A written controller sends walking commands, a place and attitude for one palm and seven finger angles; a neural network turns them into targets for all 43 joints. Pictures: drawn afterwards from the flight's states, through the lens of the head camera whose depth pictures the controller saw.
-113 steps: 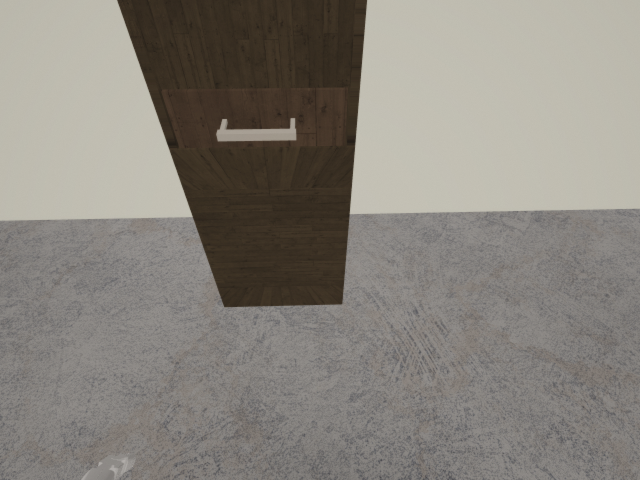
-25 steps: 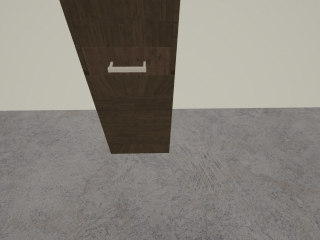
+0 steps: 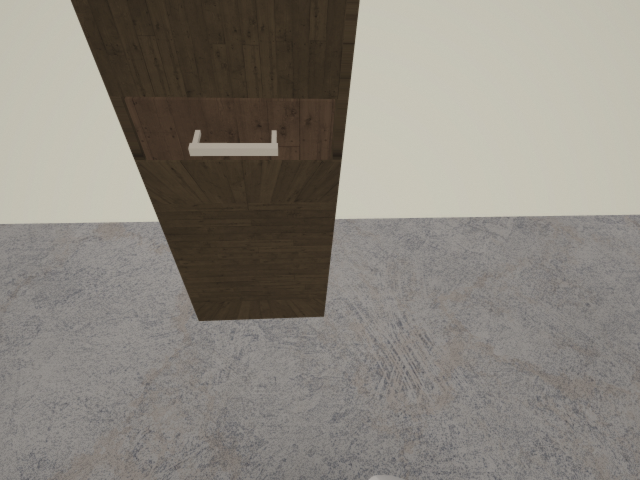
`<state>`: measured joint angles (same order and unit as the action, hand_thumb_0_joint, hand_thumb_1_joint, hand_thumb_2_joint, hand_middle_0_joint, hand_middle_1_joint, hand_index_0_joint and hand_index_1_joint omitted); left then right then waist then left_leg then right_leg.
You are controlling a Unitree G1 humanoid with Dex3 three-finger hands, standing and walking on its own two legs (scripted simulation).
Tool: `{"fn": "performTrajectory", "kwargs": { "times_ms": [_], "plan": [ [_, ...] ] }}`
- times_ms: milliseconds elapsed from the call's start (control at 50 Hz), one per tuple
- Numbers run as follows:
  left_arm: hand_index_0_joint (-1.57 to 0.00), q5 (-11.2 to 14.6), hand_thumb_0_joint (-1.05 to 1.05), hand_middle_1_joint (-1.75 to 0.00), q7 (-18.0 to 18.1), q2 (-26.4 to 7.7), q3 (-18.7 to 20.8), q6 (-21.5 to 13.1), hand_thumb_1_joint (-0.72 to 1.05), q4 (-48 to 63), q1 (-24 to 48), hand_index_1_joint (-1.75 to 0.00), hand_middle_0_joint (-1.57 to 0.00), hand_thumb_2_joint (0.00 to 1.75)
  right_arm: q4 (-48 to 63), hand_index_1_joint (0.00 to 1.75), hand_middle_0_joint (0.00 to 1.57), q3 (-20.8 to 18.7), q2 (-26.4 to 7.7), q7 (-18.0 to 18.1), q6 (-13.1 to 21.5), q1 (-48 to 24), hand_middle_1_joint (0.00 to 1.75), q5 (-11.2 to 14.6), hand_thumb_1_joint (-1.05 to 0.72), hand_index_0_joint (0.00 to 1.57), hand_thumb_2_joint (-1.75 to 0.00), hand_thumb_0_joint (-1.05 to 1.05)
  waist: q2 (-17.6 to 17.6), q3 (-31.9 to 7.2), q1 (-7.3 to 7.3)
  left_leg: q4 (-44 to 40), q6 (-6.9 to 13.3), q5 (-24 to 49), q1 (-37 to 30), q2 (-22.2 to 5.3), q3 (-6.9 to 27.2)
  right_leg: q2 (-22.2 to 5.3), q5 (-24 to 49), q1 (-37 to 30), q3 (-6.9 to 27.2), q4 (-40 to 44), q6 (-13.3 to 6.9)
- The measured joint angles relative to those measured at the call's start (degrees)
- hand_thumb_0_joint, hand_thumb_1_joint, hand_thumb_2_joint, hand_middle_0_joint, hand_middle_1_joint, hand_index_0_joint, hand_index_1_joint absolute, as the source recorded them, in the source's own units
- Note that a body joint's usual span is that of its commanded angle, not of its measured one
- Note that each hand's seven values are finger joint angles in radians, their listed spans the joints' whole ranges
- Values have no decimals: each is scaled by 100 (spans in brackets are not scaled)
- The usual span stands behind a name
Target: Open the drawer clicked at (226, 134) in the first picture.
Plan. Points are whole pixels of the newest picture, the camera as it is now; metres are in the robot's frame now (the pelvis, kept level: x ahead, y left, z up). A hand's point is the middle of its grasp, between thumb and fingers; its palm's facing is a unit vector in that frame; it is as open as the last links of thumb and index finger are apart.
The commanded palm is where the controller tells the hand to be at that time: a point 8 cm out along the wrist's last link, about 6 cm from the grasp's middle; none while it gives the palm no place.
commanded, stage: take the last steps up to it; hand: left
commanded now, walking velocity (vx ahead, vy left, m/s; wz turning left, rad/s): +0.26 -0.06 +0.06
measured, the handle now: (235, 142) +0.70 +0.18 +0.01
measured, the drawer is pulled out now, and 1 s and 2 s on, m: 0.00 0.00 0.00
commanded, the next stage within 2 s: come to a stop and stand still in 0.28 s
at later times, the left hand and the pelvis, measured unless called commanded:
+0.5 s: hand (231, 452) +0.19 +0.13 -0.16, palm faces +0.12 -0.97 -0.20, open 7.2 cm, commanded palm none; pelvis +0.16 -0.05 +0.01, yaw +4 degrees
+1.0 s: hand out of the picture +0.14 +0.13 -0.17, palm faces +0.08 -0.96 -0.26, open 7.4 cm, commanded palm none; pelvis +0.14 -0.06 +0.00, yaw +2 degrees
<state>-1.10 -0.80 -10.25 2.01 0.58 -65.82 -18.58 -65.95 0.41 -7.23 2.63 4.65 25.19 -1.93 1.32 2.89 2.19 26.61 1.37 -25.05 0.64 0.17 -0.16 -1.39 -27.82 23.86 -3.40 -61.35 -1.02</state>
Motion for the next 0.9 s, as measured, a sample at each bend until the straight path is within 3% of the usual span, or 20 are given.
{"fn": "performTrajectory", "kwargs": {
  "times_ms": [80,160,200,280,340,440,580,620,660,700,740,800,840,900],
  "plan": [
    [-19,32,1,-30,-70,9,52,-53,91,389,598,-30,-20,89,-225,30,20,-12,144,22,-51,386,30,16,-91,20,-90,0,-99,239,16,-616,-70,129,-476,-12,90,-207,713,639,-142,734,25],
    [-19,48,0,-30,-64,56,63,-202,91,740,1097,-30,-20,89,-413,30,20,-66,135,5,-133,569,30,58,-91,20,-90,0,-259,405,37,-577,-184,-151,-787,-119,123,-118,1428,510,-274,2121,-116],
    [-19,21,0,-30,-29,45,79,-353,91,849,1176,-30,-20,89,-481,30,20,-114,116,-30,-186,634,30,99,-91,20,-90,0,-265,385,-10,268,-184,-505,-632,-171,94,-48,1968,188,-339,2544,-225],
    [-19,39,0,-30,79,112,89,-464,91,835,1194,-30,-20,89,-343,30,20,-231,-16,-76,-320,207,30,139,-91,20,-90,1,-307,361,9,3784,79,-379,904,-205,157,21,1426,-132,-563,2246,-355],
    [-19,31,0,-30,145,192,44,-406,91,710,1008,-30,-20,89,-39,30,20,-290,-142,-89,-345,-270,30,68,-91,20,-90,1,-288,191,3,4475,87,171,1883,-345,-56,102,1509,-540,-643,2758,-339],
    [-20,19,-2,-30,244,136,76,-369,95,586,649,-30,-20,89,443,30,19,-314,-233,-87,-349,-936,30,18,-92,20,-90,0,-333,-108,-55,3534,-97,612,2676,-547,-222,252,1665,-1002,-753,3486,-374],
    [-20,-3,-1,-30,246,261,-31,-156,93,471,266,-30,-20,89,640,30,19,-237,-239,-50,-432,-1473,30,101,-94,20,-90,0,-313,-140,-358,1155,-262,930,2040,-446,-277,275,1400,-1176,-697,3368,-260],
    [-20,17,-1,-30,252,275,-27,-81,92,453,191,-30,-20,89,655,30,19,-236,-193,-44,-444,-1543,30,103,-94,20,-90,0,-257,-73,-392,732,-192,1314,1778,-386,-302,217,1204,-1134,-699,3091,-189],
    [-20,32,0,-30,280,235,-8,8,92,470,166,-30,-20,89,687,30,19,-204,-104,-45,-469,-1615,30,87,-94,20,-90,0,-43,48,-485,692,-43,1213,1688,-257,-424,70,1140,-1099,-588,2925,-94],
    [-20,50,0,-30,294,205,-6,73,92,503,152,-30,-20,89,740,30,19,-167,-52,-38,-479,-1692,30,77,-94,20,-90,0,73,148,-548,581,49,1202,1644,-193,-544,8,603,-930,-393,2483,23],
    [-20,52,0,-30,286,190,9,137,91,515,180,-30,-20,89,790,30,20,-159,-40,-4,-494,-1789,30,68,-94,20,-90,0,73,235,-538,433,99,1307,1652,-171,-597,23,66,-683,-143,1755,77],
    [-20,34,0,-30,272,159,43,168,91,554,225,-30,-20,89,828,30,20,-169,-71,1,-528,-1929,30,48,-93,20,-90,-1,-16,318,-499,266,103,1490,1736,-195,-625,34,-161,-459,107,1031,141],
    [-19,23,0,-30,266,123,66,173,91,581,235,-30,-20,89,829,30,20,-192,-89,-12,-544,-1982,30,43,-93,20,-90,0,-71,319,-472,191,77,1586,1799,-228,-653,0,-176,-456,188,942,189],
    [-19,19,0,-30,258,60,76,167,91,596,252,-30,-20,89,801,30,20,-232,-122,-41,-540,-1969,30,40,-92,20,-90,0,-147,254,-400,147,9,1697,1893,-282,-668,-83,-110,-711,199,1494,215]
  ]
}}
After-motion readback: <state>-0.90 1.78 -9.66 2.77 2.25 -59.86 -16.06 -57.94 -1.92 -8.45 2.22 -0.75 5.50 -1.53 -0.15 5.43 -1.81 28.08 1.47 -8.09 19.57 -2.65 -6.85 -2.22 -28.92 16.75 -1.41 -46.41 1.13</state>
